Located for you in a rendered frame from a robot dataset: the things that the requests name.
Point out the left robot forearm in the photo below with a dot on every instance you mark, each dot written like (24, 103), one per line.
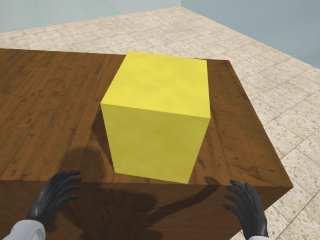
(27, 230)

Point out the right robot hand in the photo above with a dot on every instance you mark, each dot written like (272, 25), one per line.
(252, 213)

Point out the carton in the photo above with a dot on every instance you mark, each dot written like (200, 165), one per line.
(156, 112)

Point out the left robot hand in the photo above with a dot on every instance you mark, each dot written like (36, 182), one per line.
(50, 197)

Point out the pedestal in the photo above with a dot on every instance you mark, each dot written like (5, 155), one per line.
(51, 120)

